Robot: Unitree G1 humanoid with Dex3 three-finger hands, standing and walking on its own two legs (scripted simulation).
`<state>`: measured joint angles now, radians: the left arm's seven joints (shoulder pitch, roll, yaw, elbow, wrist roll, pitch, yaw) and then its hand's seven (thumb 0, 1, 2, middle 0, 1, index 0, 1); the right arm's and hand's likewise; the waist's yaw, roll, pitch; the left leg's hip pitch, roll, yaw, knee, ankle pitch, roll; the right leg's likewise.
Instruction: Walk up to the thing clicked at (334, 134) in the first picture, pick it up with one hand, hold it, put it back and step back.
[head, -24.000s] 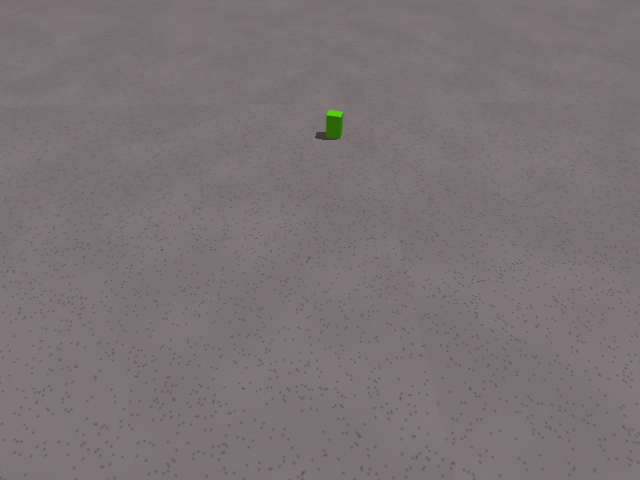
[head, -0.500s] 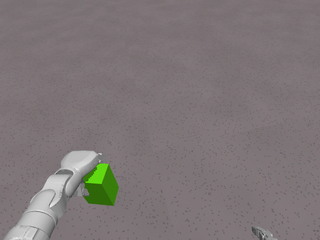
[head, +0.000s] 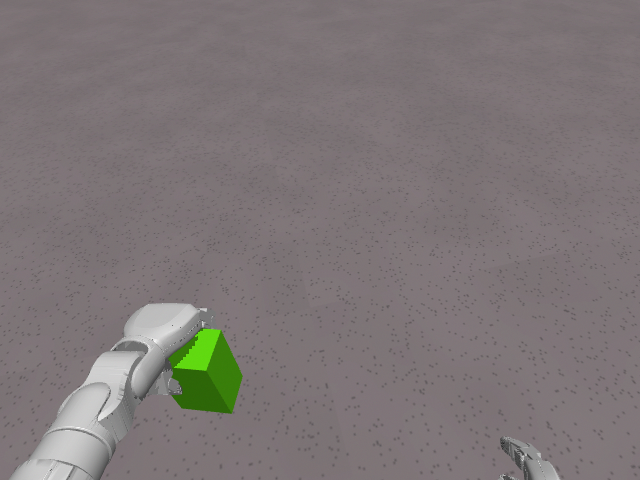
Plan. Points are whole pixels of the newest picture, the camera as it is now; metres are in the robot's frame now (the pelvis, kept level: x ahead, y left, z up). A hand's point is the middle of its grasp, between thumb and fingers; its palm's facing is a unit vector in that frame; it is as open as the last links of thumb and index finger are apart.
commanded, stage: hold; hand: left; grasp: from the side
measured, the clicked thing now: (200, 371) +0.31 +0.20 -0.07
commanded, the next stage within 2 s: crouch in 1.30 s
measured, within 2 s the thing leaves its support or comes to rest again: neither
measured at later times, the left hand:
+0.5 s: hand (172, 359) +0.30 +0.22 -0.01, palm faces -0.44 -0.01 -0.90, open 9.4 cm
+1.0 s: hand (170, 355) +0.31 +0.22 -0.01, palm faces -0.44 -0.01 -0.90, open 9.4 cm
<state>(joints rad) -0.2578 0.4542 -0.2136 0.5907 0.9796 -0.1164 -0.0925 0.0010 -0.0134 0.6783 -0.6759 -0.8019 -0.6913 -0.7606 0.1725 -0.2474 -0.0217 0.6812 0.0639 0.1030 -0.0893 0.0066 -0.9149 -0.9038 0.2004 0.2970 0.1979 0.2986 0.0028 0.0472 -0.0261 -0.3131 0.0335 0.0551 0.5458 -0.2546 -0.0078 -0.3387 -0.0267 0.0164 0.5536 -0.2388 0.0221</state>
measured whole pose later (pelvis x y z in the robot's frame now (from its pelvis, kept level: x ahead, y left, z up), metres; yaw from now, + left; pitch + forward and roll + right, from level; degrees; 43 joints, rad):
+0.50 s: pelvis +0.00 +0.00 +0.00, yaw +0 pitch +0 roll +0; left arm -0.23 0.45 -0.22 0.55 0.97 -0.12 -0.11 0.00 -0.01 0.67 -0.67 -0.80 -0.69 -0.76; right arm 0.15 -0.24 -0.01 0.68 0.07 0.12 -0.10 0.01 -0.91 -0.90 0.20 0.30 0.20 0.30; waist 0.01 0.05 -0.01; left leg -0.26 0.03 0.06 0.50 -0.24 -0.01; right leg -0.29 -0.03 0.02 0.51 -0.23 0.02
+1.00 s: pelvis +0.01 +0.00 +0.00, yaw +0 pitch +1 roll +0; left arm -0.25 0.45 -0.21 0.58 0.99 -0.13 -0.09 0.00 0.00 0.67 -0.67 -0.80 -0.69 -0.76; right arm 0.16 -0.24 -0.02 0.68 0.07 0.14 -0.09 0.01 -0.91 -0.90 0.20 0.30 0.20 0.30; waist 0.01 0.05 -0.01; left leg -0.26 0.03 0.06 0.49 -0.24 -0.01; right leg -0.28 -0.03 0.02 0.50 -0.23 0.02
